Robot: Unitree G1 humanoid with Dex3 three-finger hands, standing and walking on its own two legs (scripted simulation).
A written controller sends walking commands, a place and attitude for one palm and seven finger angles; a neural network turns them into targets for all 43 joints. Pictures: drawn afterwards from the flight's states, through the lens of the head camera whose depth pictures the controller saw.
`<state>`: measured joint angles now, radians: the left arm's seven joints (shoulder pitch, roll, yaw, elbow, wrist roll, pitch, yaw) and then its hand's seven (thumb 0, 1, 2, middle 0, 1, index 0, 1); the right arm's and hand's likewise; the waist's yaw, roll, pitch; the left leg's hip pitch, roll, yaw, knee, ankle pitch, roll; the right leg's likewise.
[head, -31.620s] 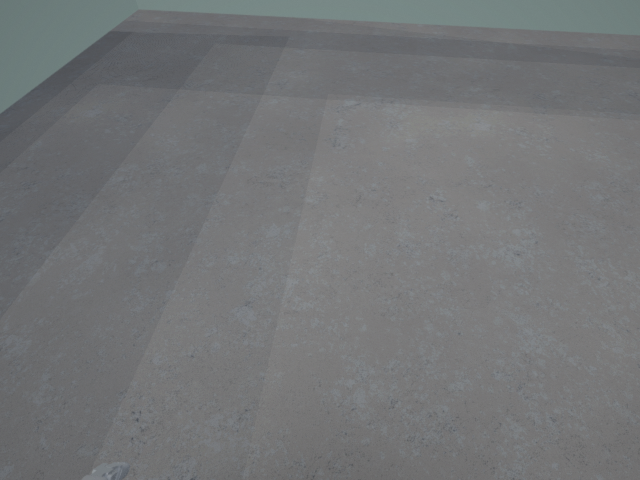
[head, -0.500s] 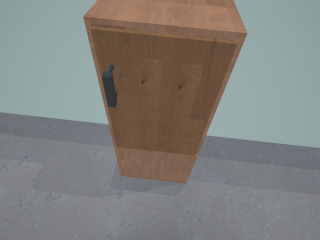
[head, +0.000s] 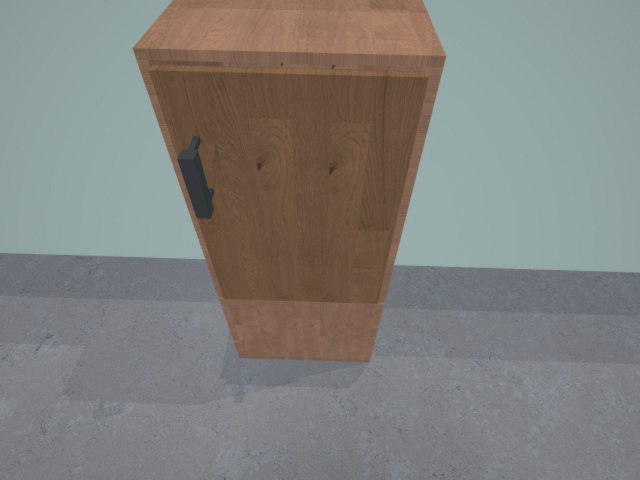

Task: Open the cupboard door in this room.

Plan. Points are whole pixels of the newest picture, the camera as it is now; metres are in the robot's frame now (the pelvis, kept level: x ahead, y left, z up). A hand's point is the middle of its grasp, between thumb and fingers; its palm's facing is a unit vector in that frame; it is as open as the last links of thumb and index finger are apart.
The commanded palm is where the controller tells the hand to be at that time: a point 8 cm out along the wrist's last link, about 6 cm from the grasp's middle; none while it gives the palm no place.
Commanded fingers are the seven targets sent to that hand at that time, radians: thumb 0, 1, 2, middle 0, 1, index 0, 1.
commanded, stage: look again from close up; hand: left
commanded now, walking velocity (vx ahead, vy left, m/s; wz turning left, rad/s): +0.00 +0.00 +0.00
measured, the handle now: (200, 177) +0.56 +0.23 +0.05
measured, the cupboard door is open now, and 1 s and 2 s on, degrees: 0 0 0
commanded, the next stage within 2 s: raise the hand with hooked fingers in 0.42 s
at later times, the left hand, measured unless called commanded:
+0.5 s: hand out of the picture +0.04 +0.19 -0.17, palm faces -0.01 -0.98 -0.20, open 7.3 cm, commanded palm none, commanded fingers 0.00 0.90 0.90 -0.20 -0.30 -0.20 -0.30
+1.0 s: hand (161, 460) +0.16 +0.20 -0.05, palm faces +0.10 -0.99 -0.01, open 8.9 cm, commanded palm +0.16 +0.26 -0.03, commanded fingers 0.00 0.32 0.65 -0.24 -0.68 -0.24 -0.68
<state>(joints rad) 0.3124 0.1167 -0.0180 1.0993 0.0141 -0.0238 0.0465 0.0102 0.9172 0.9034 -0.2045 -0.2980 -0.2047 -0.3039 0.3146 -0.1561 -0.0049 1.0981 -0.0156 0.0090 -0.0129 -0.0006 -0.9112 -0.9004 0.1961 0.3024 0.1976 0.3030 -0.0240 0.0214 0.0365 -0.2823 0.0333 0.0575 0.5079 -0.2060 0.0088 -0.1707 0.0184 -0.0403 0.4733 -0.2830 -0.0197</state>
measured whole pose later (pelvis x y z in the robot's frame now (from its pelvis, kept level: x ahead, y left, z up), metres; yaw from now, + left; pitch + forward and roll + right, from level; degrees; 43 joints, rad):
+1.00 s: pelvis -0.02 -0.01 -0.08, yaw +2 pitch +11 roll -2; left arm 0.45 0.22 0.20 0.06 -0.29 -0.42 -0.31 0.02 0.54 0.75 -0.23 -0.53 -0.23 -0.54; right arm 0.15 -0.25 -0.04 0.48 0.02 -0.22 -0.05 0.01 -0.90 -0.90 0.20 0.30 0.20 0.30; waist 0.04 -0.01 -0.13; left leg -0.88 0.04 -0.02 1.14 -0.45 -0.01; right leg -0.74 0.01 -0.11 1.13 -0.58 -0.05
